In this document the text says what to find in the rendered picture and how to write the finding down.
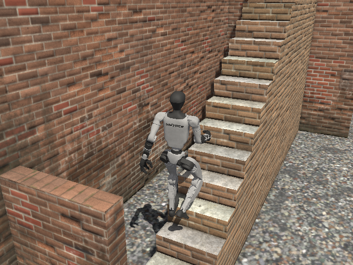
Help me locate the stairs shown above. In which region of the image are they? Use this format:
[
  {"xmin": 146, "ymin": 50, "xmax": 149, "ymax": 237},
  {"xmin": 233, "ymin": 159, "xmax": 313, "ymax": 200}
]
[{"xmin": 146, "ymin": 0, "xmax": 317, "ymax": 265}]

